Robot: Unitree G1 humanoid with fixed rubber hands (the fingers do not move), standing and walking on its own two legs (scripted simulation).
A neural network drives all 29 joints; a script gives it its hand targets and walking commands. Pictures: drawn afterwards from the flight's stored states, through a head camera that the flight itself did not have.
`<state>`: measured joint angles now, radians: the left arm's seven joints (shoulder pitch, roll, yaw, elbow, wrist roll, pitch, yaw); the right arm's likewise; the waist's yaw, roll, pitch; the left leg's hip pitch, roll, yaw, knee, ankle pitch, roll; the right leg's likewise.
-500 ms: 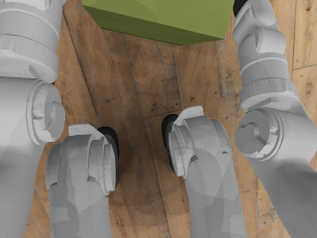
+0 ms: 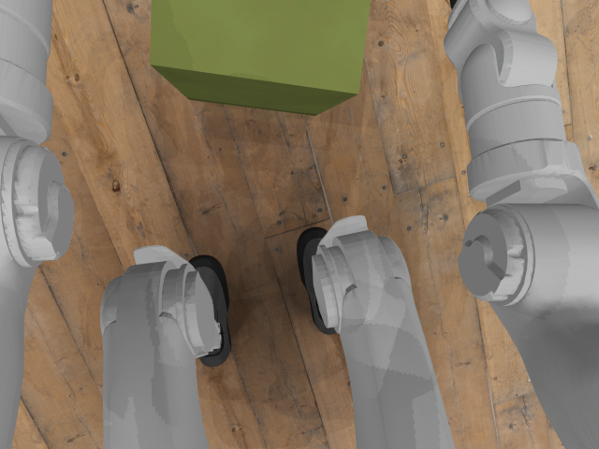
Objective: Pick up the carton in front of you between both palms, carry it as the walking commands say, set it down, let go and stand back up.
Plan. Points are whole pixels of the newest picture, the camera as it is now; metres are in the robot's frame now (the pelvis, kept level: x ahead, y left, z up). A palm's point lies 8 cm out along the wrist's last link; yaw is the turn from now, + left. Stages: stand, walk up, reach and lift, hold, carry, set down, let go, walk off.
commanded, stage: set down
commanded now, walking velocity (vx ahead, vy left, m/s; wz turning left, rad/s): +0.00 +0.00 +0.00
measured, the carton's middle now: (262, 16) +0.58 -0.04 -0.29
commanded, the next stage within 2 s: let go in 0.72 s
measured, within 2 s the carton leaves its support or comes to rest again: neither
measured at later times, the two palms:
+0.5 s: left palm out of the picture +0.62 +0.16 +0.03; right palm out of the picture +0.54 -0.23 +0.04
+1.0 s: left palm out of the picture +0.55 +0.18 +0.15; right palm out of the picture +0.50 -0.23 +0.15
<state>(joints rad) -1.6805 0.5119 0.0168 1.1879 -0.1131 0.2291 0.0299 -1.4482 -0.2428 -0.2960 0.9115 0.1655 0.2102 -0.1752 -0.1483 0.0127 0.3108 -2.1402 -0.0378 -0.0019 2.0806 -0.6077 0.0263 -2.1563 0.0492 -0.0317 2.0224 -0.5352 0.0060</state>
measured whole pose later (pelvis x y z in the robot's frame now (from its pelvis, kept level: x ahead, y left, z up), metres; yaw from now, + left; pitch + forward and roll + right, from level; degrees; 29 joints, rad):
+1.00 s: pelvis +0.06 +0.00 +0.26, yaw +3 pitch +43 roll +0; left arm -1.03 0.23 0.29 0.81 0.15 0.21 0.05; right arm -0.85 -0.18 -0.35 0.66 -0.11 0.18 0.05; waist -0.09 0.02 -0.03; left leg -1.41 -0.07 -0.05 0.98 -0.31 0.00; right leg -1.43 0.03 0.02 0.96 -0.28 -0.01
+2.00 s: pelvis +0.13 +0.01 +0.36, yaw +1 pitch -4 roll +0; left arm 0.23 0.21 0.03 0.42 0.00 0.13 -0.06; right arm 0.21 -0.21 -0.05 0.43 -0.02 0.13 0.08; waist 0.00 0.01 0.09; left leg -0.08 -0.05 -0.04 0.45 -0.30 0.04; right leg -0.11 0.03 0.06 0.45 -0.26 0.00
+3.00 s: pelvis +0.14 -0.01 +0.36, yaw +2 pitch -1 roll +0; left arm 0.16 0.34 0.04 0.85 0.03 0.00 0.02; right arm 0.16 -0.36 -0.01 0.84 -0.03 -0.01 -0.03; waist 0.00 0.02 0.01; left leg -0.12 -0.02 -0.06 0.44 -0.30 0.00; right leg -0.15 0.05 0.02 0.44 -0.28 -0.03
